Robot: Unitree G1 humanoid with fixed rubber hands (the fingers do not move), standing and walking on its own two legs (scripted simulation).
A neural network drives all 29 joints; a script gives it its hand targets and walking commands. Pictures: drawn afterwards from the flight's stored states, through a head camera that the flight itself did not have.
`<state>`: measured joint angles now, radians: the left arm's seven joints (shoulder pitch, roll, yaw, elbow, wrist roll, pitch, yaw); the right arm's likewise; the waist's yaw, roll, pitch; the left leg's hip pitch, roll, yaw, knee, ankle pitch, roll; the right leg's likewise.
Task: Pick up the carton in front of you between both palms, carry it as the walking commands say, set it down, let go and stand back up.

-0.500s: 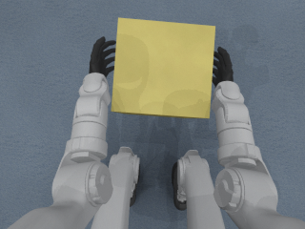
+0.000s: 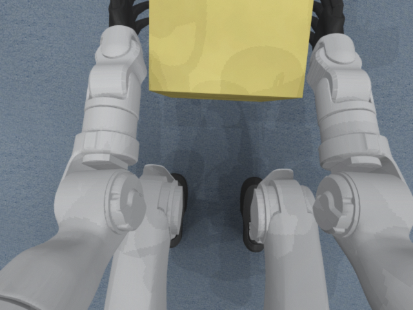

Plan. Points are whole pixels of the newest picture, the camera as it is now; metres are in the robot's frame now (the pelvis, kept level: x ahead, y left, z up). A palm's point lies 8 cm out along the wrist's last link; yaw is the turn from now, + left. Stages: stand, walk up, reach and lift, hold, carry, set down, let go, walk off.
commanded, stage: set down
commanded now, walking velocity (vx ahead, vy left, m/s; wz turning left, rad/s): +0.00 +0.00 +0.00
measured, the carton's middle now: (223, 40) +0.54 +0.00 -0.21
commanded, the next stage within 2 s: none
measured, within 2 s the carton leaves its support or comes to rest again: rests again in 0.62 s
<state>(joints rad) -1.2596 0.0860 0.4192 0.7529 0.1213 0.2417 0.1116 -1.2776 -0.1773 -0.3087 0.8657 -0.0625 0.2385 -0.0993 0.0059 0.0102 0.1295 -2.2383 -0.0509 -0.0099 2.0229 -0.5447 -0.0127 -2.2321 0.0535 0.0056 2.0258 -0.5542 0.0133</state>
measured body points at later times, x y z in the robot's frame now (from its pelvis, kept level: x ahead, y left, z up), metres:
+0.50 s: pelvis +0.00 +0.00 -0.04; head +0.36 -0.01 +0.22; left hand +0.55 +0.15 -0.20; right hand +0.54 -0.15 -0.22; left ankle +0.11 +0.11 -0.38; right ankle +0.11 -0.11 -0.38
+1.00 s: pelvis +0.00 +0.00 -0.05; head +0.36 -0.01 +0.20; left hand +0.55 +0.17 -0.22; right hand +0.55 -0.15 -0.23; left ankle +0.11 +0.11 -0.38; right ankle +0.11 -0.11 -0.38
